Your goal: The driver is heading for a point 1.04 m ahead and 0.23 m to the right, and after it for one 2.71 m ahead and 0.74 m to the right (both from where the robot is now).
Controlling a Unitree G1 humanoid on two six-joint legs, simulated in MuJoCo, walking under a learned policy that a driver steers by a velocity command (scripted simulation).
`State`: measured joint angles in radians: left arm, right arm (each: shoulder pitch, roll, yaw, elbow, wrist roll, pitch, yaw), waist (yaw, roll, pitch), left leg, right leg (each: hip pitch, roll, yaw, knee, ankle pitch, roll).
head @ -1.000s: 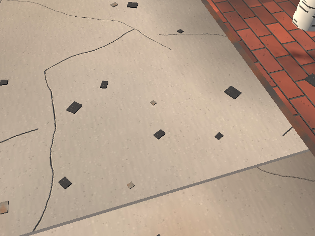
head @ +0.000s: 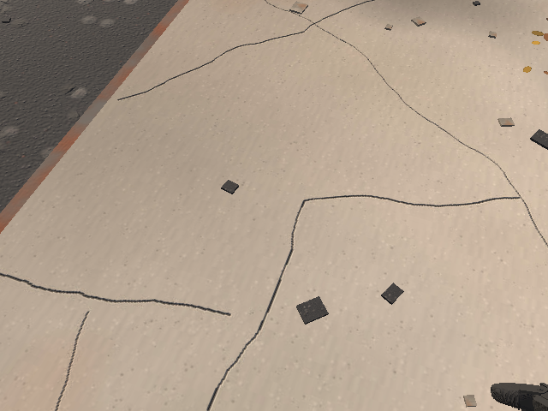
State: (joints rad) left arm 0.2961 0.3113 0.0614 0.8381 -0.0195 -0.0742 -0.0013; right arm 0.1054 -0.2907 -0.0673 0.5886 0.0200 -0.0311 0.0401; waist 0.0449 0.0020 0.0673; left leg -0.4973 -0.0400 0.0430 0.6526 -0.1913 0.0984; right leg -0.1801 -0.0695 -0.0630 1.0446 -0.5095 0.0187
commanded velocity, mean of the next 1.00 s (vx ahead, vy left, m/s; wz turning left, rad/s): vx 0.50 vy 0.00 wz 0.09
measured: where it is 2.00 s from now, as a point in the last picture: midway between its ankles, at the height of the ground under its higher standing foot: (326, 187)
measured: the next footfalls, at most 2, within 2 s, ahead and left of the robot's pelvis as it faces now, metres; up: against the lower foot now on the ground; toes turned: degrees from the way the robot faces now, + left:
right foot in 0.48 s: +0.46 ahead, -0.13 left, +0.00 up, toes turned +2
left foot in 1.00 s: +0.72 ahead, +0.14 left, +0.00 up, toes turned +4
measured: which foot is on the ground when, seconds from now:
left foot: down 0.00-0.50, up 0.52-0.98, down 1.00-1.00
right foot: up 0.00-0.46, down 0.48-1.00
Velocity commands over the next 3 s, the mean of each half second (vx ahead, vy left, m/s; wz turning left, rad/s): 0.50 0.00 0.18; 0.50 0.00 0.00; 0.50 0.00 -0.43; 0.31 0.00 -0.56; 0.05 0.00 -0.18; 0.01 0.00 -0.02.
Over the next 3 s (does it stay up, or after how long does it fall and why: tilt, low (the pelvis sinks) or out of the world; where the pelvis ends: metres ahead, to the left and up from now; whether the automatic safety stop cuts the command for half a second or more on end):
stays up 1.12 -0.14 0.02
